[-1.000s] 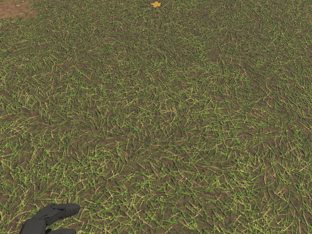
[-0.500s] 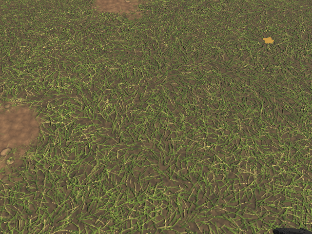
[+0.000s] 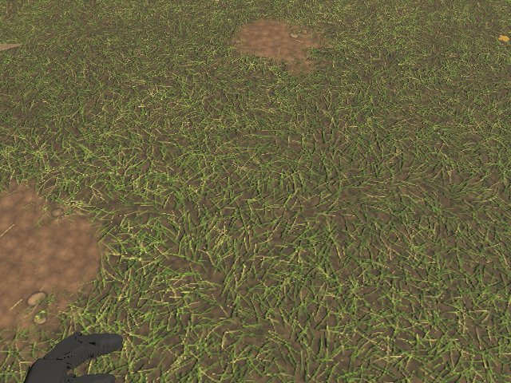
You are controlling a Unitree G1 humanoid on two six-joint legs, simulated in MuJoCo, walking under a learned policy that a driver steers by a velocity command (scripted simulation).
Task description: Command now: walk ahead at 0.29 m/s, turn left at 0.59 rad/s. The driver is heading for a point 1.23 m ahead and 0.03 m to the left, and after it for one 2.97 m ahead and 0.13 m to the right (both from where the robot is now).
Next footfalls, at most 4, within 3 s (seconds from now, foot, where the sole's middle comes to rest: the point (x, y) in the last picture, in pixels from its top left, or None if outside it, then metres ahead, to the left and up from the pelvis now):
0.42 left None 0.14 0.14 -0.76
0.84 right None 0.15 -0.08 -0.76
1.26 left None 0.40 0.19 -0.76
1.76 right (302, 313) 0.63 -0.14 -0.76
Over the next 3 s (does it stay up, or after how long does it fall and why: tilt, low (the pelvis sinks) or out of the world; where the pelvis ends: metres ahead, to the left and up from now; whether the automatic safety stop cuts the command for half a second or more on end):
stays up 1.12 -0.06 0.02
